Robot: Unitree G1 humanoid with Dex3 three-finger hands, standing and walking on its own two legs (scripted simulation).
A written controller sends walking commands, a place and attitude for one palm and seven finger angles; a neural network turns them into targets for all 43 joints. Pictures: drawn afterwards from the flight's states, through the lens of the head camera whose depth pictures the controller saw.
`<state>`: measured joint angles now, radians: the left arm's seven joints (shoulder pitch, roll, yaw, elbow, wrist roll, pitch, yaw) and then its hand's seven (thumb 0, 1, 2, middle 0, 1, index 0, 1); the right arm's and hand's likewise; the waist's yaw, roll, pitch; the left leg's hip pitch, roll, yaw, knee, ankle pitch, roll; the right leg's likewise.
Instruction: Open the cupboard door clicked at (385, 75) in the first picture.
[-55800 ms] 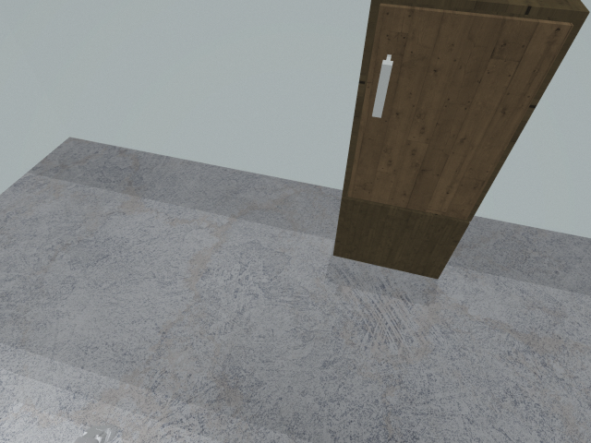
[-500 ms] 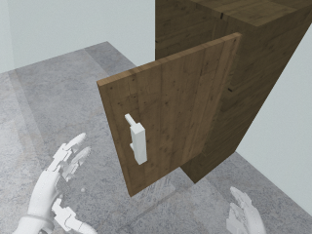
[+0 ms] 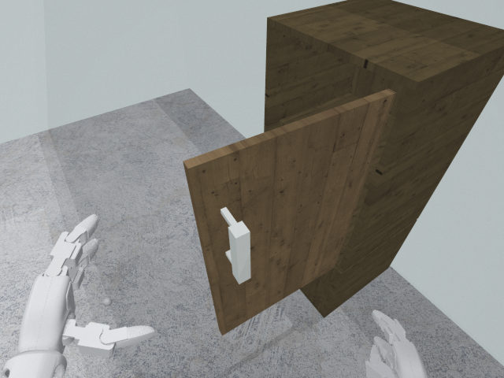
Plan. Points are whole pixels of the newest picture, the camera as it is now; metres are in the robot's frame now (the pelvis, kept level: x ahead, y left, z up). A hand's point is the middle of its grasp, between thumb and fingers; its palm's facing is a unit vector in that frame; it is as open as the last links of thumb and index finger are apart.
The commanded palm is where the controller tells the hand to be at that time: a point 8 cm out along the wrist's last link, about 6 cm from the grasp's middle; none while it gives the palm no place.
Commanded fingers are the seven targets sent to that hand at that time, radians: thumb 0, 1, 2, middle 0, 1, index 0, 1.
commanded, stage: draw the hand back to the body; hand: left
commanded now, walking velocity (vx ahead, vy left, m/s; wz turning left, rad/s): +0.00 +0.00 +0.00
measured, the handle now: (234, 245) +0.32 +0.07 +0.05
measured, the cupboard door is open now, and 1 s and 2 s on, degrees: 87 87 87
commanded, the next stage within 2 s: step back with the hand held close in 0.86 s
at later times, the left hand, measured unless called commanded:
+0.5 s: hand (70, 254) +0.21 +0.24 +0.18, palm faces +0.44 -0.80 -0.42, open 8.9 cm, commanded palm +0.16 +0.28 +0.19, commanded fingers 0.00 0.90 0.90 -0.20 -0.30 -0.20 -0.30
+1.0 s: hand (82, 261) +0.20 +0.22 +0.17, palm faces +0.44 -0.80 -0.40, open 7.4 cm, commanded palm +0.15 +0.26 +0.19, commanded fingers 0.00 0.90 0.90 -0.20 -0.30 -0.20 -0.30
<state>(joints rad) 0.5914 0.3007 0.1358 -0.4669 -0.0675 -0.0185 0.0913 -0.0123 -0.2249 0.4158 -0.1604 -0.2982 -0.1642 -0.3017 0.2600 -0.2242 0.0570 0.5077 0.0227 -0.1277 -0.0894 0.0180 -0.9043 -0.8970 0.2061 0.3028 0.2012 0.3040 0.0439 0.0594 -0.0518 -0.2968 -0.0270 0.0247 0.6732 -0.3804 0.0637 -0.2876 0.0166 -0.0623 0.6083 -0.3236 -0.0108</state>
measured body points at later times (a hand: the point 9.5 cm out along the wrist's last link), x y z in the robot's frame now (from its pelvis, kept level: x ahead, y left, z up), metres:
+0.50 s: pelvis +0.02 -0.02 +0.02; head +0.00 -0.04 +0.47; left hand +0.18 +0.28 +0.20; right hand +0.21 -0.24 -0.06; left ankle -0.01 +0.07 -0.72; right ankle +0.00 -0.12 -0.72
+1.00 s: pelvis +0.01 -0.03 +0.02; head -0.01 -0.06 +0.47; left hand +0.17 +0.26 +0.20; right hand +0.19 -0.26 -0.07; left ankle -0.01 +0.07 -0.72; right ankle +0.00 -0.12 -0.72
